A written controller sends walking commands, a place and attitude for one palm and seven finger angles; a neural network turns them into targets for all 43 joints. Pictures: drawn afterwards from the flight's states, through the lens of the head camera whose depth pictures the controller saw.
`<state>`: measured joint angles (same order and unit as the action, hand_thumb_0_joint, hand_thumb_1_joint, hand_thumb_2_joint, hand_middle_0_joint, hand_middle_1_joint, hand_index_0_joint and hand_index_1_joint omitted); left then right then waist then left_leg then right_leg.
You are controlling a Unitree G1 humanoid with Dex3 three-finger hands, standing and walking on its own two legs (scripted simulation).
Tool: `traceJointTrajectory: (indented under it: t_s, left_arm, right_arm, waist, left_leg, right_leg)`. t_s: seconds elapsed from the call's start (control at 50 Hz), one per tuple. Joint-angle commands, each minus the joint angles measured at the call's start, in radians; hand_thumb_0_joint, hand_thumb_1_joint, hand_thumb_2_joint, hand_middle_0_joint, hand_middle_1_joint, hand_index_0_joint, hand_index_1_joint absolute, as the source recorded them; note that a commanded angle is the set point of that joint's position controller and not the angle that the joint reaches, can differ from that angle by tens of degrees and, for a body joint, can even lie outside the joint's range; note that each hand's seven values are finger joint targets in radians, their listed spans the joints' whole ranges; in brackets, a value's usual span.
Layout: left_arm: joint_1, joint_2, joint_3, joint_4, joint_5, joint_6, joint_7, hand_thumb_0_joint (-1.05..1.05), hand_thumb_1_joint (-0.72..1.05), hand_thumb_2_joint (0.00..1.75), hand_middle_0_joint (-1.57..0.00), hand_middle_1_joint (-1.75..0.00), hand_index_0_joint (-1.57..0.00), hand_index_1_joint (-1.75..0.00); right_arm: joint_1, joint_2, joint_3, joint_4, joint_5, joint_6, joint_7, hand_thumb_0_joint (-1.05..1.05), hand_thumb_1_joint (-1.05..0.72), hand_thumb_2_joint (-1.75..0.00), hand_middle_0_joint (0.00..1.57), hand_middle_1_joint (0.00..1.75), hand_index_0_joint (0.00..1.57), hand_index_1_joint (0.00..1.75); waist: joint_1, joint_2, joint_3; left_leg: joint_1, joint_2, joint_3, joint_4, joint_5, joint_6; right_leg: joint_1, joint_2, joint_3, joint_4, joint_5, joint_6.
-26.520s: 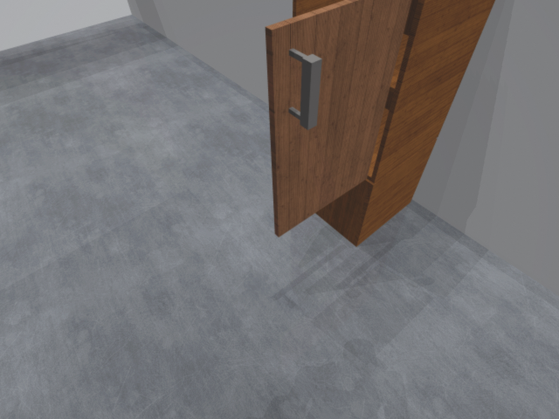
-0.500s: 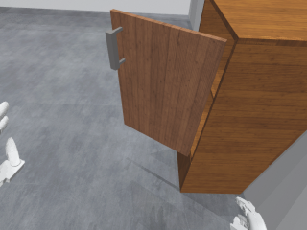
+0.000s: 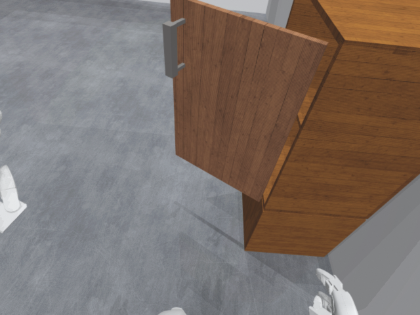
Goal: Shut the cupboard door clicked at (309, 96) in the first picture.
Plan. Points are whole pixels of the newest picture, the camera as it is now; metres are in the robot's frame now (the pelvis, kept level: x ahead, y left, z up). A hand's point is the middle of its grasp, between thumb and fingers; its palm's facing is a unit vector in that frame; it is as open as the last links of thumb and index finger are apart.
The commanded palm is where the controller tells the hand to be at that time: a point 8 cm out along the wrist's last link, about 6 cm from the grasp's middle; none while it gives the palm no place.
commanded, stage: step back with the hand held close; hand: left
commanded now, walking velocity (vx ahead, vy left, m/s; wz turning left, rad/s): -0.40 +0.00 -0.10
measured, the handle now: (176, 48) +0.72 +0.13 +0.15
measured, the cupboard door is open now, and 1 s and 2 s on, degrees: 60 60 60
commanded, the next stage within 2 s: stop stepping back and stand still in 0.24 s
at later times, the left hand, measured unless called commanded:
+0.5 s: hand out of the picture +0.09 +0.24 +0.21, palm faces +0.34 -0.83 -0.45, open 7.4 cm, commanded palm +0.08 +0.27 +0.19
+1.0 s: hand out of the picture +0.07 +0.31 +0.20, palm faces +0.34 -0.75 -0.57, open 7.4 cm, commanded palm +0.03 +0.32 +0.19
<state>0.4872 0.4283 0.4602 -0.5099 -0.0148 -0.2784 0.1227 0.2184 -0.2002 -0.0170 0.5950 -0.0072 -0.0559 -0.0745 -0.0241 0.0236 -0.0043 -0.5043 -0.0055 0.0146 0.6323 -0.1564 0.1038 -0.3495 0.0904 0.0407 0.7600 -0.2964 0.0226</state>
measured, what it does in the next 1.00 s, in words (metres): walks backwards: right foot, then left foot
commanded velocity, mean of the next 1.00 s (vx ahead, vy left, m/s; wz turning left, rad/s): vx -0.02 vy -0.06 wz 0.00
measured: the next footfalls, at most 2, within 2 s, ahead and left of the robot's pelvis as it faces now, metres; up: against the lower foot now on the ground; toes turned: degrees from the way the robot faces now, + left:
right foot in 0.14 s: -0.15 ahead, -0.13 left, +0.00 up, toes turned -5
left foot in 0.62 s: -0.08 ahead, +0.17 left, +0.00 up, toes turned -4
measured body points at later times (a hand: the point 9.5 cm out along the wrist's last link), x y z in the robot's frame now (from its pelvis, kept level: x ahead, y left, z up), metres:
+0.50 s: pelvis -0.10 -0.01 +0.01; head -0.16 +0.03 +0.45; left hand +0.06 +0.28 +0.23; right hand +0.00 -0.29 -0.05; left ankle +0.00 +0.08 -0.67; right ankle -0.19 -0.13 -0.72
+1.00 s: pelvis -0.15 +0.05 +0.02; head -0.18 +0.04 +0.47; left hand +0.05 +0.35 +0.23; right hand -0.04 -0.18 -0.08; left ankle -0.09 +0.14 -0.72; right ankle -0.17 -0.03 -0.72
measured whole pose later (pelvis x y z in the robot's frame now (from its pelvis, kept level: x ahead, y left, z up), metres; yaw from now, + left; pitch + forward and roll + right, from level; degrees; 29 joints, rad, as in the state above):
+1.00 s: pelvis -0.15 +0.05 +0.02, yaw -9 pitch +0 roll -1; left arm 0.63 0.53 0.51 -0.43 -0.08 -0.15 0.14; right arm 0.25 -0.14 0.05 0.63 -0.01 -0.02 -0.06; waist -0.02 0.03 -0.07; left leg -0.31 0.02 0.07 0.50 -0.23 0.03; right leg -0.19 0.05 -0.09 0.43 -0.32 -0.03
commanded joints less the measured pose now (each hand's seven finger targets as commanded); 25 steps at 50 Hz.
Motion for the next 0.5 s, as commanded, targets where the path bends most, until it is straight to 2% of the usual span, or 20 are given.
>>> traceJointTrajectory:
  t_s: [0.0,0.04,0.06,0.08,0.12,0.16,0.18,0.2,0.24,0.26,0.28,0.32,0.34,0.36,0.38,0.4,0.42,0.44,0.46,0.48]
  left_arm:
    - [0.051,0.171,0.145,-0.225,-0.033,-0.067,0.013,0.0,0.9,0.9,-0.2,-0.3,-0.2,-0.3]
    - [0.044,0.159,0.116,-0.22,-0.053,-0.071,0.009,0.0,0.9,0.9,-0.2,-0.3,-0.2,-0.3]
    - [0.031,0.157,0.106,-0.225,-0.051,-0.075,0.011,0.0,0.9,0.9,-0.2,-0.3,-0.2,-0.3]
    - [-0.005,0.146,0.079,-0.241,-0.057,-0.082,0.009,0.0,0.9,0.9,-0.2,-0.3,-0.2,-0.3]
    - [-0.043,0.184,0.096,-0.254,-0.051,-0.086,0.008,0.0,0.9,0.9,-0.2,-0.3,-0.2,-0.3]
    - [-0.056,0.228,0.121,-0.283,-0.042,-0.082,0.01,0.0,0.9,0.9,-0.2,-0.3,-0.2,-0.3]
    - [-0.075,0.208,0.099,-0.307,-0.051,-0.074,0.007,0.0,0.9,0.9,-0.2,-0.3,-0.2,-0.3]
    - [-0.073,0.228,0.118,-0.337,-0.057,-0.07,0.008,0.0,0.9,0.9,-0.2,-0.3,-0.2,-0.3]
    - [0.016,0.266,0.179,-0.36,-0.078,-0.062,0.005,0.0,0.9,0.9,-0.2,-0.3,-0.2,-0.3]
    - [0.111,0.302,0.228,-0.333,-0.081,-0.051,0.001,0.0,0.9,0.9,-0.2,-0.3,-0.2,-0.3]
    - [0.158,0.27,0.211,-0.326,-0.09,-0.042,-0.011,0.0,0.9,0.9,-0.2,-0.3,-0.2,-0.3]
    - [0.183,0.28,0.234,-0.284,-0.096,-0.036,-0.025,0.0,0.9,0.9,-0.2,-0.3,-0.2,-0.3]
    - [0.201,0.281,0.234,-0.241,-0.103,-0.026,-0.019,0.0,0.9,0.9,-0.2,-0.3,-0.2,-0.3]
    - [0.202,0.329,0.267,-0.216,-0.096,-0.011,-0.005,0.0,0.9,0.9,-0.2,-0.3,-0.2,-0.3]
    - [0.173,0.257,0.187,-0.168,-0.094,0.004,0.003,0.0,0.9,0.9,-0.2,-0.3,-0.2,-0.3]
    - [0.123,0.243,0.164,-0.145,-0.084,0.015,0.016,0.0,0.9,0.9,-0.2,-0.3,-0.2,-0.3]
    - [0.083,0.224,0.155,-0.087,-0.074,0.033,0.026,0.0,0.9,0.9,-0.2,-0.3,-0.2,-0.3]
    - [0.02,0.205,0.121,-0.051,-0.065,0.048,0.03,0.0,0.9,0.9,-0.2,-0.3,-0.2,-0.3]
    - [-0.101,0.212,0.093,-0.058,-0.055,0.054,0.03,0.0,0.9,0.9,-0.2,-0.3,-0.2,-0.3]
    - [-0.19,0.163,0.026,0.032,-0.042,0.061,0.035,0.0,0.9,0.9,-0.2,-0.3,-0.2,-0.3]
  right_arm:
    - [-0.095,-0.152,-0.054,-0.145,-0.005,-0.07,-0.001,0.0,-0.9,-0.9,0.2,0.3,0.2,0.3]
    - [-0.084,-0.142,-0.047,-0.106,-0.006,-0.085,0.005,0.0,-0.9,-0.9,0.2,0.3,0.2,0.3]
    - [-0.073,-0.145,-0.051,-0.086,-0.01,-0.09,0.008,0.0,-0.9,-0.9,0.2,0.3,0.2,0.3]
    - [-0.071,-0.138,-0.047,-0.07,-0.006,-0.095,0.008,0.0,-0.9,-0.9,0.2,0.3,0.2,0.3]
    - [-0.073,-0.148,-0.053,-0.053,0.002,-0.102,0.006,0.0,-0.9,-0.9,0.2,0.3,0.2,0.3]
    - [-0.076,-0.144,-0.059,-0.06,0.009,-0.097,0.004,0.0,-0.9,-0.9,0.2,0.3,0.2,0.3]
    - [-0.085,-0.128,-0.059,-0.081,0.021,-0.087,0.006,0.0,-0.9,-0.9,0.2,0.3,0.2,0.3]
    - [-0.093,-0.129,-0.062,-0.099,0.028,-0.079,0.006,0.0,-0.9,-0.9,0.2,0.3,0.2,0.3]
    - [-0.115,-0.119,-0.061,-0.143,0.04,-0.06,0.01,0.0,-0.9,-0.9,0.2,0.3,0.2,0.3]
    - [-0.124,-0.121,-0.059,-0.158,0.042,-0.052,0.012,0.0,-0.9,-0.9,0.2,0.3,0.2,0.3]
    - [-0.143,-0.108,-0.048,-0.183,0.045,-0.04,0.015,0.0,-0.9,-0.9,0.2,0.3,0.2,0.3]
    - [-0.183,-0.113,-0.039,-0.205,0.035,-0.022,0.013,0.0,-0.9,-0.9,0.2,0.3,0.2,0.3]
    - [-0.178,-0.109,-0.035,-0.204,0.033,-0.014,0.01,0.0,-0.9,-0.9,0.2,0.3,0.2,0.3]
    - [-0.158,-0.115,-0.044,-0.198,0.029,-0.006,0.002,0.0,-0.9,-0.9,0.2,0.3,0.2,0.3]
    - [-0.137,-0.105,-0.042,-0.17,0.028,0.001,-0.005,0.0,-0.9,-0.9,0.2,0.3,0.2,0.3]
    - [-0.138,-0.114,-0.046,-0.148,0.022,0.006,-0.01,0.0,-0.9,-0.9,0.2,0.3,0.2,0.3]
    - [-0.119,-0.112,-0.038,-0.123,0.018,0.01,-0.016,0.0,-0.9,-0.9,0.2,0.3,0.2,0.3]
    - [-0.096,-0.109,-0.028,-0.108,0.017,0.009,-0.02,0.0,-0.9,-0.9,0.2,0.3,0.2,0.3]
    - [-0.093,-0.123,-0.014,-0.115,0.009,0.003,-0.021,0.0,-0.9,-0.9,0.2,0.3,0.2,0.3]
    - [-0.108,-0.122,-0.008,-0.114,0.011,-0.009,-0.03,0.0,-0.9,-0.9,0.2,0.3,0.2,0.3]
  waist:
    - [0.033,0.148,-0.094]
    - [0.03,0.147,-0.107]
    - [0.027,0.161,-0.13]
    - [0.032,0.152,-0.175]
    - [0.051,0.118,-0.272]
    - [0.052,0.084,-0.4]
    - [0.037,0.059,-0.444]
    - [0.033,0.043,-0.481]
    - [0.033,0.001,-0.49]
    - [0.044,-0.008,-0.478]
    - [0.041,0.013,-0.421]
    - [0.034,0.079,-0.256]
    - [0.027,0.073,-0.156]
    - [0.025,-0.012,-0.086]
    - [0.012,-0.123,0.026]
    - [0.016,-0.179,0.127]
    - [0.004,-0.165,0.182]
    - [-0.012,-0.161,0.202]
    - [-0.02,-0.112,0.212]
    - [-0.024,-0.128,0.247]
  left_leg:
    - [-0.135,0.29,-0.31,-0.431,-0.433,0.033]
    - [0.092,0.272,-0.282,-0.401,-0.266,-0.003]
    - [0.196,0.261,-0.265,-0.364,-0.108,-0.02]
    - [0.338,0.247,-0.231,-0.305,0.117,-0.035]
    - [0.568,0.223,-0.142,-0.142,0.561,-0.028]
    - [0.692,0.181,-0.071,-0.083,0.734,-0.036]
    - [0.734,0.162,-0.028,-0.078,0.75,-0.043]
    - [0.763,0.157,-0.013,-0.075,0.769,-0.038]
    - [0.734,0.161,-0.007,-0.072,0.734,-0.022]
    - [0.674,0.162,-0.03,-0.092,0.667,-0.024]
    - [0.6,0.167,-0.032,-0.122,0.567,-0.031]
    - [0.394,0.159,-0.027,-0.195,0.112,-0.057]
    - [0.311,0.112,0.002,-0.159,-0.158,-0.088]
    - [0.332,0.04,0.03,0.018,-0.224,-0.129]
    - [0.31,-0.009,-0.025,0.282,-0.237,-0.154]
    - [0.214,0.002,-0.115,0.498,-0.272,-0.15]
    - [0.097,0.03,-0.148,0.574,-0.256,-0.136]
    - [0.039,0.058,-0.153,0.574,-0.236,-0.13]
    - [0.048,0.083,-0.12,0.48,-0.215,-0.125]
    - [0.068,0.096,-0.093,0.36,-0.209,-0.118]
  right_leg:
    - [0.257,0.003,-0.017,-0.046,-0.126,-0.017]
    - [0.137,-0.015,-0.029,-0.242,-0.143,-0.013]
    - [0.104,-0.026,-0.021,-0.33,-0.092,-0.012]
    - [0.063,-0.039,-0.017,-0.414,-0.033,-0.003]
    - [0.043,-0.061,-0.005,-0.469,0.234,0.028]
    - [0.075,-0.064,-0.017,-0.406,0.478,0.05]
    - [0.074,-0.061,-0.026,-0.362,0.556,0.066]
    - [0.07,-0.058,-0.031,-0.31,0.594,0.083]
    - [0.057,-0.068,-0.019,-0.264,0.58,0.119]
    - [0.075,-0.069,-0.027,-0.261,0.512,0.11]
    - [0.073,-0.067,-0.037,-0.272,0.395,0.095]
    - [0.043,-0.078,-0.048,-0.352,0.127,0.049]
    - [-0.02,-0.13,-0.009,-0.44,-0.06,0.009]
    - [-0.195,-0.227,0.103,-0.574,-0.325,-0.043]
    - [-0.404,-0.382,0.299,-0.694,-0.536,-0.128]
    - [-0.499,-0.47,0.379,-0.726,-0.586,-0.197]
    - [-0.475,-0.462,0.348,-0.711,-0.509,-0.217]
    - [-0.424,-0.434,0.271,-0.675,-0.436,-0.216]
    - [-0.374,-0.378,0.169,-0.635,-0.375,-0.18]
    - [-0.327,-0.329,0.097,-0.599,-0.303,-0.15]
